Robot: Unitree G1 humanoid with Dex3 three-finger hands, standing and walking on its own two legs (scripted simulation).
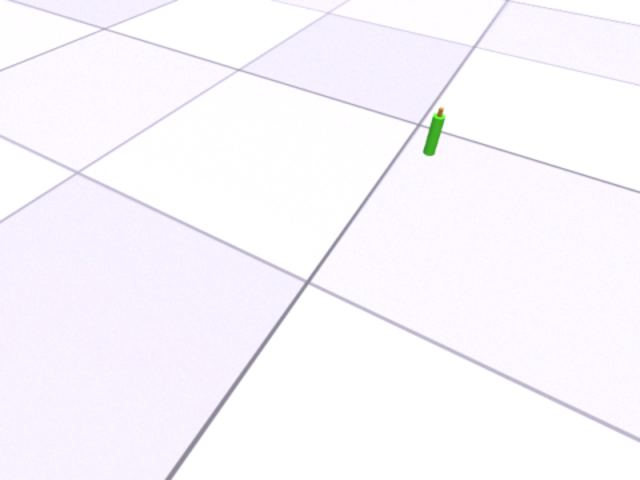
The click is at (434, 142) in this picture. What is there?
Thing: necked bottle
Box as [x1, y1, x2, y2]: [423, 107, 444, 155]
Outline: 442,107 439,108 438,112 435,113 432,118 423,151 427,155 432,155 434,153 444,119 444,115 441,113 443,109
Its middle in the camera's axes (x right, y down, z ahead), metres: +0.59 -0.56 +2.02
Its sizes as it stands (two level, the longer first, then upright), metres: 0.060 0.060 0.268
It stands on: the floor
